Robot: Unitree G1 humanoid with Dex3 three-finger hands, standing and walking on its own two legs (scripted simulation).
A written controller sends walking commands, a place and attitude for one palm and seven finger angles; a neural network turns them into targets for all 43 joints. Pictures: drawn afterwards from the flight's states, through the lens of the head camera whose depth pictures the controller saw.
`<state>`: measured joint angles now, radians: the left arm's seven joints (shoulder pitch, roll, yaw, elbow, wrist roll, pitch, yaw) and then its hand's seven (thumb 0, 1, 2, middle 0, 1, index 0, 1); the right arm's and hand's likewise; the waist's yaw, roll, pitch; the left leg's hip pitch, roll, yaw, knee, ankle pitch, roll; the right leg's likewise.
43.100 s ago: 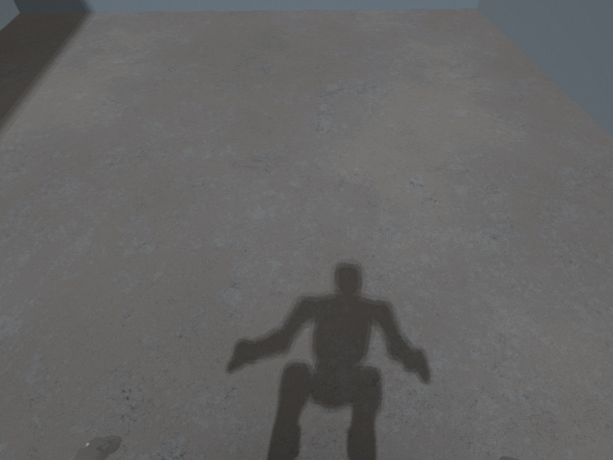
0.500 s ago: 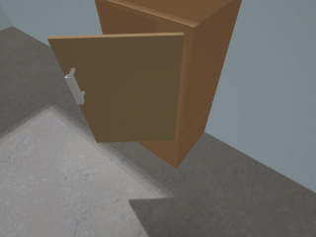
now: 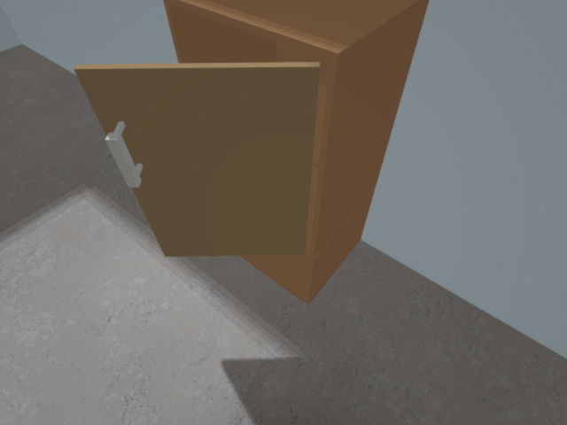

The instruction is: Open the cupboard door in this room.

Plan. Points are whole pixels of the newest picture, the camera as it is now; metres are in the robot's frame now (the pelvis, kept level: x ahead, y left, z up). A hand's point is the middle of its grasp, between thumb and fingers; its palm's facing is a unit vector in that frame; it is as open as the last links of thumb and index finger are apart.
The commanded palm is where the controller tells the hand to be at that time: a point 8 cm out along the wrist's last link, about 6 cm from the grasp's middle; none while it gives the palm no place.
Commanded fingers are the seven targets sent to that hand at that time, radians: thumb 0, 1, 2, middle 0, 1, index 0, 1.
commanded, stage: shuffle to correct the standing spot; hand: left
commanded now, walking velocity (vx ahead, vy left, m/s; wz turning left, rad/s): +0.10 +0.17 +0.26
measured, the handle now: (127, 155) +0.59 +0.36 +0.02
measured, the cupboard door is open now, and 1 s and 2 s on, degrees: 40 40 40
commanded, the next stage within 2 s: come to a stop and stand still in 0.70 s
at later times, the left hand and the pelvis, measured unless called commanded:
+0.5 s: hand out of the picture +0.06 +0.21 -0.18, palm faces +0.09 -0.97 -0.23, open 7.4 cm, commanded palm none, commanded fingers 0.00 0.90 0.90 -0.20 -0.30 -0.20 -0.30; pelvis +0.03 +0.03 -0.02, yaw +2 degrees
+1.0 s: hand out of the picture +0.10 +0.31 -0.18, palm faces +0.11 -0.96 -0.24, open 7.4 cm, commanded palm none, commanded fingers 0.00 0.90 0.90 -0.20 -0.30 -0.20 -0.30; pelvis +0.08 +0.11 -0.01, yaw +3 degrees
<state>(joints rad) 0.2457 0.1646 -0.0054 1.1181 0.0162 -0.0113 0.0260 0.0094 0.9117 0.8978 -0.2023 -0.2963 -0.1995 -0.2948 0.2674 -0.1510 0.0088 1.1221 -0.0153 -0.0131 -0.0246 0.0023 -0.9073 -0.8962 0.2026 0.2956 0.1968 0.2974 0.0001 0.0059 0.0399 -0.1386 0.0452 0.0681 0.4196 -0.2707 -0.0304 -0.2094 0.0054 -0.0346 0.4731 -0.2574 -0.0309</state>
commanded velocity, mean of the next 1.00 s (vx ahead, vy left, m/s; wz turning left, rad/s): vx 0.05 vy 0.09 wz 0.01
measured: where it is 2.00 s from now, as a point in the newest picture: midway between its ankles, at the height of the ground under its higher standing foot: outside the picture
